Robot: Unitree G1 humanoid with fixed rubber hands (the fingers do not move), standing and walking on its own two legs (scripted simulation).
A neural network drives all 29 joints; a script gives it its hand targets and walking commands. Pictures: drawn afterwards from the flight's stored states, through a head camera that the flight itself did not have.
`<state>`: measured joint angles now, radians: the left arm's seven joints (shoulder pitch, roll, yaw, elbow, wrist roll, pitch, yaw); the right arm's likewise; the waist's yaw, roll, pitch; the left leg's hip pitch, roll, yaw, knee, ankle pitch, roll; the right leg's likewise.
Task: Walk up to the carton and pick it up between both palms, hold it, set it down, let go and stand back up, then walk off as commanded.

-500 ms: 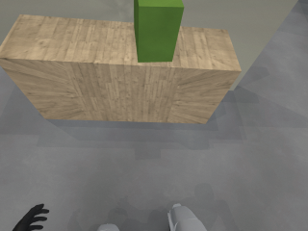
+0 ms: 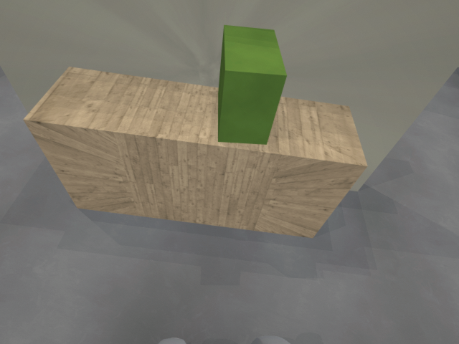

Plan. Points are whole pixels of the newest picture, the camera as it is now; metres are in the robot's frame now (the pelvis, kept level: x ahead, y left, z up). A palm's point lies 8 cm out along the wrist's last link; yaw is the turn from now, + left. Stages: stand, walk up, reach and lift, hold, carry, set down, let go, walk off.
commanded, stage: walk off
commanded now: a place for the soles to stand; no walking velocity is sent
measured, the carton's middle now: (245, 86) +0.89 -0.09 -0.06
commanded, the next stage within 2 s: stand in 1.24 s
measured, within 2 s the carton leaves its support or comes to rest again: neither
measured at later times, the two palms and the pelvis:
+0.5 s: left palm out of the picture +0.11 +0.27 -0.07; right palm out of the picture +0.09 -0.38 -0.09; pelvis +0.02 -0.06 +0.01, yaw +2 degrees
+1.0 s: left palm out of the picture +0.07 +0.29 -0.09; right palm out of the picture +0.06 -0.36 -0.07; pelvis -0.01 -0.04 +0.01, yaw +2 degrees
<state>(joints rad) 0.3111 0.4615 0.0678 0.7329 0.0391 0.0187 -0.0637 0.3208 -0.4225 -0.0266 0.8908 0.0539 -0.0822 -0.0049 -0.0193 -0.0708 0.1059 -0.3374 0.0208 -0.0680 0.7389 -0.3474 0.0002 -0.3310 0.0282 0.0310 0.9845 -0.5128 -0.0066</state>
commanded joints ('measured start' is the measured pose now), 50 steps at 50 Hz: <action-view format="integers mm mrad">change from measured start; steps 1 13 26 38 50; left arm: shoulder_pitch -22 -46 -127 -152 -133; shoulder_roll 153 186 111 161 145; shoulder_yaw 49 31 -2 23 20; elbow -15 37 14 81 107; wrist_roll -31 -34 -67 -32 -26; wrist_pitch -52 -72 -34 -54 -49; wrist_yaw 33 56 48 45 45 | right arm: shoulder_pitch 22 -50 -120 -167 -200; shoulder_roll -280 -201 -218 -191 -192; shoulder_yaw -70 -44 -37 -29 -28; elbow -49 -8 27 16 15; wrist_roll -75 -59 -73 -67 -74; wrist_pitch -20 46 17 40 44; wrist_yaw -31 -32 -37 2 6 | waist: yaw -5 30 38 27 30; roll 257 -8 102 127 165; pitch -32 -90 -156 -45 -41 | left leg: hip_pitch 167 -35 178 -23 -60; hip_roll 232 3 119 70 74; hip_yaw -296 19 -163 -135 -151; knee -221 154 -325 -350 -399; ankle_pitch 511 -300 210 -197 -265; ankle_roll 253 39 76 81 79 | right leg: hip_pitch -212 92 46 98 123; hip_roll -39 -290 -121 -124 -116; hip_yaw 28 314 117 130 100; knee -54 -576 -413 -593 -592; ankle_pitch -2 504 452 56 55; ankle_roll -28 -182 -60 -48 -35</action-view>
